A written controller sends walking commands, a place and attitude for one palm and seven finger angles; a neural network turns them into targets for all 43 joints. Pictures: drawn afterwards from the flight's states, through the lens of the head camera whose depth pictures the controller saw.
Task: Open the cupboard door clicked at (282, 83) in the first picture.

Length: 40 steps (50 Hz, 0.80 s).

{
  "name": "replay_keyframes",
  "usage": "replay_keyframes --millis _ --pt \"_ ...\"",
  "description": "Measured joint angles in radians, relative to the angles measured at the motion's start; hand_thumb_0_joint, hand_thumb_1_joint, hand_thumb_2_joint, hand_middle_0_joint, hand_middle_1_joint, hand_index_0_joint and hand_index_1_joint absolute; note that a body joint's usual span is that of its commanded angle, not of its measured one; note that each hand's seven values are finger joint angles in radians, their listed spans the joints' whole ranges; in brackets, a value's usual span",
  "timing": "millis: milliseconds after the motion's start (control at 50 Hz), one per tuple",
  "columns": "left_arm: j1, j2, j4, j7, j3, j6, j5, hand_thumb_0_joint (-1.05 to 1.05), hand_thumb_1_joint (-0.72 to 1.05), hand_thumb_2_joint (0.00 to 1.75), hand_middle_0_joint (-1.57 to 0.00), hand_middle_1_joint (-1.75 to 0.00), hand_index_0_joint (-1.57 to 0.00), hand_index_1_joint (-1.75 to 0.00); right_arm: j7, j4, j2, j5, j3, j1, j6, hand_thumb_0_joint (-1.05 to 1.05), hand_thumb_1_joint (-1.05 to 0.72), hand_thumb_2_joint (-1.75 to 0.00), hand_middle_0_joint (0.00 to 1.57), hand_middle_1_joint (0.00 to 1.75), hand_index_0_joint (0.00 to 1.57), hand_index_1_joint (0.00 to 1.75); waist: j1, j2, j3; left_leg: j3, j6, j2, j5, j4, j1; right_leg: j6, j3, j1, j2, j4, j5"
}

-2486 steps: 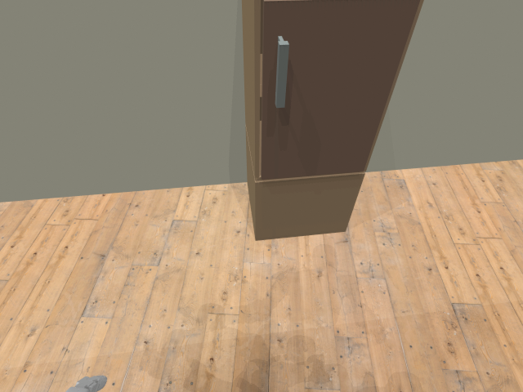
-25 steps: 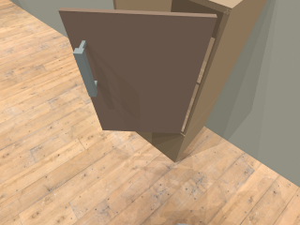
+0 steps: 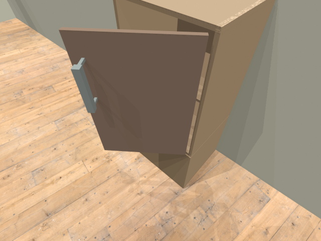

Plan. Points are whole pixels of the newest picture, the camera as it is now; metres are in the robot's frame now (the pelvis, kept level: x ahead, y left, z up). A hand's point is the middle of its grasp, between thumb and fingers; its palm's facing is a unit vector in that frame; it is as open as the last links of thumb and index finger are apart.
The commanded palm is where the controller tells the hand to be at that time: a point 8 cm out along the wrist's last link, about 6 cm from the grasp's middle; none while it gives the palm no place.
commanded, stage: come to a stop and stand still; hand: left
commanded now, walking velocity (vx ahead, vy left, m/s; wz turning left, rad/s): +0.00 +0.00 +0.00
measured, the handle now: (87, 86) +0.54 +0.27 +0.08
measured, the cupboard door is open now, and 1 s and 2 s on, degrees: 38 38 38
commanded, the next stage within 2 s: look again from close up in 0.54 s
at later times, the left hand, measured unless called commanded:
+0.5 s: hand out of the picture -0.04 +0.16 -0.18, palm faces +0.07 -0.99 -0.15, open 7.4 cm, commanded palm none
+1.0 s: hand out of the picture +0.01 +0.24 -0.17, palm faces +0.02 -0.97 -0.23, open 7.3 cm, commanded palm none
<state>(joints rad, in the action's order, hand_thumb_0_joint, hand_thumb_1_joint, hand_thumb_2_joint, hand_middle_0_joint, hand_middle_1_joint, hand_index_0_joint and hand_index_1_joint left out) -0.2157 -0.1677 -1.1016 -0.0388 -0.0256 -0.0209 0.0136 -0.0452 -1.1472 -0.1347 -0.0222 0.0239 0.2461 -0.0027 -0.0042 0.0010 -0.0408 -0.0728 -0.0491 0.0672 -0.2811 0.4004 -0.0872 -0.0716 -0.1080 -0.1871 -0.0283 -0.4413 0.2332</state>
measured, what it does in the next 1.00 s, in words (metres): shifts its weight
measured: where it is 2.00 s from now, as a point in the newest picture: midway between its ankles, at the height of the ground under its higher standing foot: outside the picture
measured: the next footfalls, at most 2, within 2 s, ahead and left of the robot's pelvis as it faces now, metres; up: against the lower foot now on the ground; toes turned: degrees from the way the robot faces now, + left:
none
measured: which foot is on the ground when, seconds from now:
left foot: down 0.00-1.00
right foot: down 0.00-1.00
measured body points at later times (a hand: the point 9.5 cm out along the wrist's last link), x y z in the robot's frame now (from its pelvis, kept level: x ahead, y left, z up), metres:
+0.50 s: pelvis -0.02 +0.00 +0.00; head -0.01 +0.01 +0.45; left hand -0.04 +0.21 -0.16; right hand -0.07 -0.19 -0.16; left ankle -0.04 +0.15 -0.74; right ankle +0.01 -0.07 -0.74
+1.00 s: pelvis -0.01 +0.06 +0.00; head -0.02 +0.05 +0.45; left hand +0.01 +0.29 -0.15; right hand -0.02 -0.15 -0.17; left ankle -0.04 +0.15 -0.74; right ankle +0.01 -0.07 -0.74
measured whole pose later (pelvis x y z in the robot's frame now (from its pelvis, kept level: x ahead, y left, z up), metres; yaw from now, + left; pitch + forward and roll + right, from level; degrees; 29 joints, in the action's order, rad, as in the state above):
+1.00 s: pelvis -0.01 +0.06 +0.00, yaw -1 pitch -2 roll +0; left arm -0.26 -0.15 -1.10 -0.04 0.00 -0.03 0.01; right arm -0.03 -1.09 -0.14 -0.02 -0.01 0.33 -0.03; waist 0.00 -0.03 -0.01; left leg -0.10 0.04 -0.02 -0.31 0.47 -0.13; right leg 0.01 -0.06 -0.24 0.05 -0.50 0.23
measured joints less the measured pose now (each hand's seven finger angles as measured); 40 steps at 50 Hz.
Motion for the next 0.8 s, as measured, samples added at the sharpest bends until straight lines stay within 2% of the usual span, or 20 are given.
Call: replay_keyframes --millis 300,660,720,800 --pt "-0.091 0.041 -0.043 0.007 0.014 0.006 -0.001 0.00 0.91 0.90 -0.20 -0.30 -0.20 -0.30 0.009 -0.023 0.030 0.000 -0.019 0.072 0.003 0.01 -0.91 -0.90 0.20 0.30 0.20 0.30 -0.012 0.001 -0.010 0.007 0.000 0.006 0.038 -0.025 -0.012 -0.005 -0.008 0.008 -0.009 0.063 -0.055" --pt "-0.083 0.048 -0.040 -0.006 0.017 -0.005 0.002 0.01 0.91 0.90 -0.20 -0.30 -0.20 -0.30 0.009 -0.020 0.063 0.004 -0.024 0.107 -0.007 0.01 -0.91 -0.90 0.20 0.30 0.20 0.30 -0.008 0.011 -0.001 -0.004 0.020 -0.008 0.022 0.015 -0.051 0.015 0.003 -0.027 0.009 0.034 -0.050" --pt "-0.090 0.061 -0.028 -0.007 0.026 -0.018 0.007 0.01 0.91 0.90 -0.20 -0.30 -0.20 -0.30 0.017 0.022 0.032 0.003 -0.014 0.088 0.009 0.01 -0.91 -0.90 0.20 0.30 0.20 0.30 0.001 -0.033 -0.004 0.014 0.034 -0.004 -0.025 0.115 -0.109 0.021 0.006 -0.059 -0.002 -0.001 -0.041" --pt "-0.092 0.052 -0.030 -0.004 0.024 -0.012 0.007 0.00 0.90 0.90 -0.20 -0.30 -0.20 -0.30 0.021 0.060 0.014 -0.001 -0.012 0.083 -0.006 0.01 -0.91 -0.90 0.20 0.30 0.20 0.30 0.022 -0.041 0.021 0.002 0.054 -0.030 -0.047 0.135 -0.112 0.040 0.021 -0.080 0.025 -0.053 -0.010"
